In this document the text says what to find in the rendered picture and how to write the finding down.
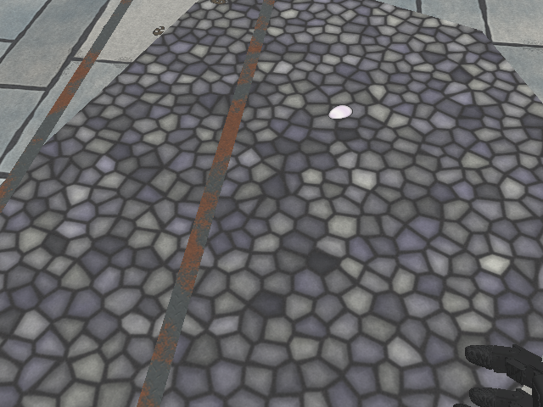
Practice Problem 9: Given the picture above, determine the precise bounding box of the robot right hand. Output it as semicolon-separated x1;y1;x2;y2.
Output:
453;344;543;407

